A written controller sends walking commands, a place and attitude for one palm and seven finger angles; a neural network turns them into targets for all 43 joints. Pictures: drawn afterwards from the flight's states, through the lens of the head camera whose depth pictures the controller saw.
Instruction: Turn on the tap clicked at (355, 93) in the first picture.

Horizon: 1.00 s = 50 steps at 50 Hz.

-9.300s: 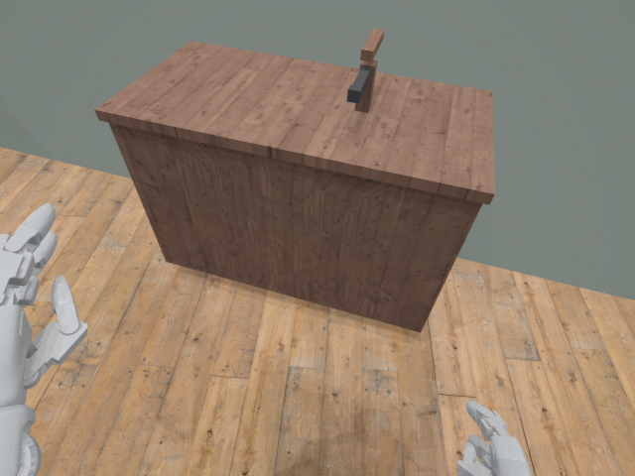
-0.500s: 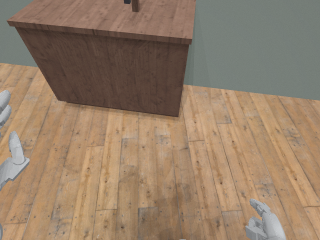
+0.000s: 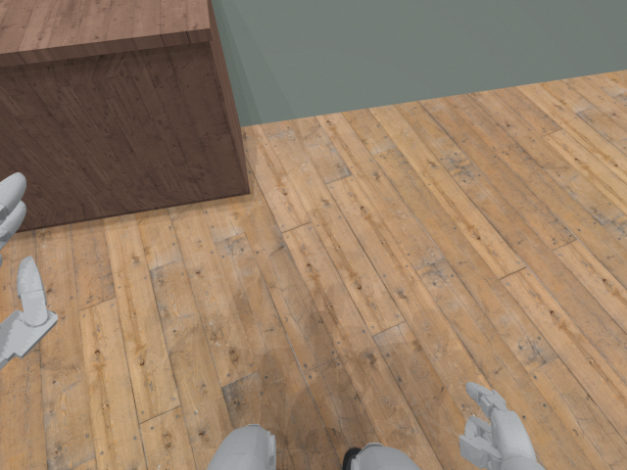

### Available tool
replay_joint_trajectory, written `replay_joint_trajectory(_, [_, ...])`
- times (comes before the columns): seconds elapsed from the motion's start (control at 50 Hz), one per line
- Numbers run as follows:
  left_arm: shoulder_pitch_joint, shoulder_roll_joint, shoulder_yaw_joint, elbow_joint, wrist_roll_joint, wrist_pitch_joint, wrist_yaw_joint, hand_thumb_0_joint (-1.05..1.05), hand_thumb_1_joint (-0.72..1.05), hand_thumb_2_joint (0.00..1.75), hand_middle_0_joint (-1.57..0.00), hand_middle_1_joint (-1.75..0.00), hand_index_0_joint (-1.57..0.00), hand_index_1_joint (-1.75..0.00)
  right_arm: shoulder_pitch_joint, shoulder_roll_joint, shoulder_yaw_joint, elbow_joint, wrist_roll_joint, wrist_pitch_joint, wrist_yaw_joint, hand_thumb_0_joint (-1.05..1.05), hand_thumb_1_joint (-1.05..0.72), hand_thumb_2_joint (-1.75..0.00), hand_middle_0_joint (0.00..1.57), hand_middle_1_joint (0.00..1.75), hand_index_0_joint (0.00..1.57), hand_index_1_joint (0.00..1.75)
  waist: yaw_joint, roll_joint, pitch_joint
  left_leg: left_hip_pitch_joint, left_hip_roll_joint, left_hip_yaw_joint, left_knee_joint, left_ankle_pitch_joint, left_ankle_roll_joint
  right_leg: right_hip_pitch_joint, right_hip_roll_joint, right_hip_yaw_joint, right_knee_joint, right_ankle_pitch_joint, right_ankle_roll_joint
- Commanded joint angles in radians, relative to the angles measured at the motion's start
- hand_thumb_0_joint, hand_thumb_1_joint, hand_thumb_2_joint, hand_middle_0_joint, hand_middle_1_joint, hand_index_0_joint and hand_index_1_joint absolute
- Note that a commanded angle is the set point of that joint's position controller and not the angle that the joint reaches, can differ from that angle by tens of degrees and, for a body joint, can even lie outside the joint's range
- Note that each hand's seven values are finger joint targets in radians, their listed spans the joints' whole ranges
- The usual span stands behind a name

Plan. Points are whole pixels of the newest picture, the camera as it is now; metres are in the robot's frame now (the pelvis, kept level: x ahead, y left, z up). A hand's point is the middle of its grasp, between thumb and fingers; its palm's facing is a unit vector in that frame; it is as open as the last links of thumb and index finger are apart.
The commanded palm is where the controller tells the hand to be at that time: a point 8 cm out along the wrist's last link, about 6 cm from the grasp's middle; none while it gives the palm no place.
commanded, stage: turn to face it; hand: left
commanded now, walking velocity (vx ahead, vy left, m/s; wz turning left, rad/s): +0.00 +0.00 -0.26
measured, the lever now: out of the picture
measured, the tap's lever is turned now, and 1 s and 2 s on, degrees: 0 0 0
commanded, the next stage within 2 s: take the last steps up to it in 0.12 s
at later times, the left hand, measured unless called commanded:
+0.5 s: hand (60, 337) +0.21 +0.20 +0.18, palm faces +0.32 -0.84 -0.44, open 7.4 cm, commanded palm +0.16 +0.25 +0.19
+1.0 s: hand (11, 259) +0.27 +0.25 +0.19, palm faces +0.32 -0.84 -0.44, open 7.4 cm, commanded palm +0.21 +0.31 +0.19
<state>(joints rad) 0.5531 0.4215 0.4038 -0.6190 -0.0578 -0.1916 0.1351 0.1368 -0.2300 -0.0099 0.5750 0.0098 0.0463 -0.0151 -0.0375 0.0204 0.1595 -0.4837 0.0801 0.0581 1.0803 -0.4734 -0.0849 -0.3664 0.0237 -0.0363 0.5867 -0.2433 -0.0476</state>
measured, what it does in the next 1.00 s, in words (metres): steps on the spot: left foot, then right foot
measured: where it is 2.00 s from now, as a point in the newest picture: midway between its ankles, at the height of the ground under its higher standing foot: (270, 422)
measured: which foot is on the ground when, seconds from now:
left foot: up 0.00-0.14, down 0.16-0.44, up 0.46-0.78, down 0.80-1.00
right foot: down 0.00-0.16, up 0.18-0.42, down 0.44-0.80, up 0.82-1.00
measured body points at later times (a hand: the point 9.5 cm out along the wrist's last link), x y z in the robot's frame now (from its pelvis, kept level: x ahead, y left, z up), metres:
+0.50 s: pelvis -0.03 -0.01 +0.00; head -0.02 -0.03 +0.45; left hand +0.19 +0.24 +0.20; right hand +0.11 -0.23 -0.11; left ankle -0.02 +0.11 -0.71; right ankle -0.04 -0.12 -0.73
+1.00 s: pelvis +0.03 +0.04 +0.01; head +0.06 +0.04 +0.46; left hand +0.25 +0.30 +0.21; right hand +0.18 -0.19 -0.09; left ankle +0.06 +0.14 -0.73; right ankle +0.02 -0.07 -0.68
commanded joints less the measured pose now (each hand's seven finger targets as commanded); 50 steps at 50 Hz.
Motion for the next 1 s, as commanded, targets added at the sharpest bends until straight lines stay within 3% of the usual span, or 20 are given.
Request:
replay_joint_trajectory(0.0, [0.053, 0.186, 0.218, -0.178, -0.002, -0.066, 0.042, 0.00, 0.90, 0.90, -0.20, -0.30, -0.20, -0.30, -0.060, -0.058, -0.031, -0.168, 0.004, -0.055, -0.019, 0.00, -0.90, -0.90, 0.20, 0.30, 0.20, 0.30, 0.059, -0.150, -0.356, 0.061, -0.002, -0.006, -0.220, 0.024, 0.022, 0.253, -0.280, 0.276, -0.174, 0.453, -0.131])
replay_joint_trajectory(0.1, [-0.020, 0.142, 0.145, -0.165, 0.014, -0.058, 0.038, 0.00, 0.90, 0.90, -0.20, -0.30, -0.20, -0.30, 0.008, -0.088, -0.048, -0.157, 0.007, -0.074, -0.038, 0.00, -0.90, -0.90, 0.20, 0.30, 0.20, 0.30, 0.025, -0.075, -0.343, 0.342, 0.004, 0.000, -0.631, 0.215, 0.057, 0.093, -0.216, 0.252, -0.132, 0.175, -0.046])
replay_joint_trajectory(0.16, [-0.050, 0.148, 0.130, -0.166, 0.033, -0.079, 0.034, 0.00, 0.90, 0.90, -0.20, -0.30, -0.20, -0.30, -0.009, -0.101, -0.048, -0.175, -0.006, -0.094, -0.054, 0.00, -0.90, -0.90, 0.20, 0.30, 0.20, 0.30, 0.046, 0.316, -0.267, 0.354, 0.367, -0.327, -0.787, 0.564, 0.230, -0.144, -0.020, 0.036, 0.337, -0.296, 0.073])
replay_joint_trajectory(0.18, [-0.095, 0.154, 0.116, -0.174, 0.046, -0.087, 0.030, 0.00, 0.90, 0.90, -0.20, -0.30, -0.20, -0.30, -0.008, -0.090, -0.047, -0.162, -0.019, -0.110, -0.050, 0.00, -0.90, -0.90, 0.20, 0.30, 0.20, 0.30, 0.037, 0.296, -0.231, 0.285, 0.373, -0.342, -0.782, 0.593, 0.245, -0.137, -0.034, 0.060, 0.477, -0.281, 0.074])
replay_joint_trajectory(0.24, [-0.117, 0.080, 0.024, -0.154, 0.044, -0.078, 0.021, 0.00, 0.90, 0.90, -0.20, -0.30, -0.20, -0.30, 0.010, -0.107, -0.056, -0.137, 0.001, -0.133, -0.030, 0.00, -0.90, -0.90, 0.20, 0.30, 0.20, 0.30, 0.038, 0.226, -0.223, 0.315, 0.243, -0.090, -0.699, 0.631, 0.207, -0.125, -0.049, -0.018, 0.380, -0.207, 0.081])
replay_joint_trajectory(0.36, [-0.146, 0.112, 0.053, -0.083, 0.043, -0.062, 0.044, 0.00, 0.90, 0.90, -0.20, -0.30, -0.20, -0.30, -0.004, -0.094, -0.030, -0.117, -0.007, -0.135, -0.051, 0.00, -0.90, -0.90, 0.20, 0.30, 0.20, 0.30, 0.036, 0.208, -0.210, 0.153, 0.167, -0.059, -0.686, 0.133, 0.174, 0.194, -0.027, -0.143, -0.086, -0.143, 0.073])
replay_joint_trajectory(0.4, [-0.174, 0.128, 0.063, -0.052, 0.045, -0.062, 0.043, 0.00, 0.90, 0.90, -0.20, -0.30, -0.20, -0.30, -0.011, -0.073, -0.024, -0.116, -0.009, -0.118, -0.053, 0.00, -0.90, -0.90, 0.20, 0.30, 0.20, 0.30, 0.031, 0.045, -0.201, 0.004, 0.094, 0.013, -0.486, 0.002, 0.128, 0.288, -0.170, 0.042, -0.223, -0.173, 0.001])
replay_joint_trajectory(0.42, [-0.179, 0.173, 0.100, -0.033, 0.041, -0.066, 0.049, 0.00, 0.90, 0.90, -0.20, -0.30, -0.20, -0.30, -0.006, -0.050, -0.018, -0.117, -0.008, -0.113, -0.052, 0.00, -0.90, -0.90, 0.20, 0.30, 0.20, 0.30, 0.030, -0.182, -0.200, -0.139, -0.003, 0.073, -0.277, -0.057, 0.088, 0.329, -0.347, 0.332, -0.318, -0.190, -0.089])
replay_joint_trajectory(0.44, [-0.190, 0.174, 0.109, -0.011, 0.029, -0.060, 0.050, 0.00, 0.90, 0.90, -0.20, -0.30, -0.20, -0.30, -0.036, -0.071, -0.032, -0.119, -0.003, -0.117, -0.048, 0.00, -0.90, -0.90, 0.20, 0.30, 0.20, 0.30, 0.061, -0.292, -0.195, -0.205, -0.019, 0.014, -0.062, -0.071, 0.075, 0.298, -0.457, 0.503, -0.393, -0.267, -0.149])
replay_joint_trajectory(0.46, [-0.182, 0.155, 0.086, 0.000, 0.027, -0.060, 0.043, 0.00, 0.90, 0.90, -0.20, -0.30, -0.20, -0.30, -0.046, -0.085, -0.039, -0.112, -0.003, -0.115, -0.044, 0.00, -0.90, -0.90, 0.20, 0.30, 0.20, 0.30, 0.049, -0.279, -0.155, -0.238, 0.001, -0.062, 0.051, 0.002, 0.066, 0.266, -0.468, 0.522, -0.416, -0.270, -0.164])
replay_joint_trajectory(0.52, [-0.118, 0.118, 0.077, 0.004, 0.028, -0.088, 0.028, 0.00, 0.90, 0.90, -0.20, -0.30, -0.20, -0.30, -0.044, -0.064, -0.013, -0.084, -0.005, -0.092, -0.043, 0.00, -0.90, -0.90, 0.20, 0.30, 0.20, 0.30, 0.038, -0.134, -0.155, -0.210, 0.045, -0.063, 0.036, 0.126, 0.056, 0.238, -0.398, 0.206, -0.359, -0.012, -0.124])
replay_joint_trajectory(0.58, [-0.113, 0.110, 0.069, -0.016, 0.036, -0.105, 0.029, 0.00, 0.90, 0.90, -0.20, -0.30, -0.20, -0.30, -0.041, -0.063, -0.026, -0.091, -0.005, -0.092, -0.049, 0.00, -0.90, -0.90, 0.20, 0.30, 0.20, 0.30, 0.039, -0.163, -0.195, -0.087, 0.034, 0.003, -0.204, 0.163, 0.066, 0.251, -0.357, 0.078, -0.314, 0.161, -0.089])
replay_joint_trajectory(0.66, [-0.140, 0.114, 0.066, -0.086, 0.043, -0.101, 0.047, 0.00, 0.90, 0.90, -0.20, -0.30, -0.20, -0.30, -0.020, -0.057, -0.042, -0.111, -0.010, -0.117, -0.051, 0.00, -0.90, -0.90, 0.20, 0.30, 0.20, 0.30, 0.066, -0.198, -0.224, 0.045, -0.008, 0.092, -0.405, 0.171, 0.085, 0.260, -0.357, 0.086, -0.289, 0.122, -0.089])
replay_joint_trajectory(0.74, [-0.206, 0.116, 0.057, -0.134, 0.048, -0.104, 0.058, 0.00, 0.90, 0.90, -0.20, -0.30, -0.20, -0.30, 0.018, -0.075, -0.061, -0.112, -0.011, -0.137, -0.069, 0.00, -0.90, -0.90, 0.20, 0.30, 0.20, 0.30, 0.039, -0.074, -0.230, 0.309, -0.031, 0.130, -0.624, 0.218, 0.095, 0.144, -0.282, 0.027, -0.132, -0.044, -0.031])
replay_joint_trajectory(0.76, [-0.223, 0.108, 0.052, -0.159, 0.047, -0.111, 0.057, 0.00, 0.90, 0.90, -0.20, -0.30, -0.20, -0.30, 0.039, -0.098, -0.072, -0.114, -0.007, -0.143, -0.073, 0.00, -0.90, -0.90, 0.20, 0.30, 0.20, 0.30, 0.019, 0.074, -0.254, 0.403, 0.026, 0.027, -0.681, 0.213, 0.130, 0.064, -0.223, -0.023, 0.051, -0.042, 0.004])
replay_joint_trajectory(0.78, [-0.206, 0.093, 0.045, -0.167, 0.046, -0.115, 0.056, 0.00, 0.90, 0.90, -0.20, -0.30, -0.20, -0.30, 0.037, -0.119, -0.084, -0.124, -0.001, -0.147, -0.071, 0.00, -0.90, -0.90, 0.20, 0.30, 0.20, 0.30, 0.018, 0.297, -0.277, 0.538, 0.203, -0.216, -0.715, 0.314, 0.204, -0.124, -0.109, -0.114, 0.295, -0.216, 0.061])
replay_joint_trajectory(0.8, [-0.190, 0.115, 0.054, -0.142, 0.055, -0.128, 0.055, 0.00, 0.90, 0.90, -0.20, -0.30, -0.20, -0.30, 0.028, -0.093, -0.067, -0.114, -0.007, -0.154, -0.067, 0.00, -0.90, -0.90, 0.20, 0.30, 0.20, 0.30, 0.017, 0.349, -0.287, 0.488, 0.304, -0.399, -0.814, 0.240, 0.284, -0.186, -0.076, -0.070, 0.519, -0.394, 0.057])
replay_joint_trajectory(0.82, [-0.187, 0.149, 0.087, -0.126, 0.054, -0.129, 0.055, 0.00, 0.90, 0.90, -0.20, -0.30, -0.20, -0.30, 0.010, -0.082, -0.061, -0.109, -0.010, -0.160, -0.062, 0.00, -0.90, -0.90, 0.20, 0.30, 0.20, 0.30, 0.017, 0.300, -0.251, 0.414, 0.323, -0.447, -0.831, 0.184, 0.335, -0.226, -0.110, -0.015, 0.610, -0.359, 0.053])
replay_joint_trajectory(0.86, [-0.145, 0.126, 0.086, -0.133, 0.042, -0.127, 0.044, 0.00, 0.90, 0.90, -0.20, -0.30, -0.20, -0.30, 0.005, -0.081, -0.069, -0.090, 0.005, -0.165, -0.054, 0.00, -0.90, -0.90, 0.20, 0.30, 0.20, 0.30, 0.028, 0.177, -0.233, 0.420, 0.272, -0.301, -0.782, 0.263, 0.330, -0.286, -0.145, -0.017, 0.586, -0.297, 0.070])
replay_joint_trajectory(0.98, [-0.042, 0.103, 0.088, -0.086, 0.025, -0.103, 0.031, 0.00, 0.90, 0.90, -0.20, -0.30, -0.20, -0.30, 0.005, -0.073, -0.045, -0.085, -0.002, -0.173, -0.049, 0.00, -0.90, -0.90, 0.20, 0.30, 0.20, 0.30, 0.037, 0.172, -0.247, 0.282, 0.190, -0.089, -0.774, 0.333, 0.250, -0.017, -0.095, -0.135, 0.183, -0.175, 0.082])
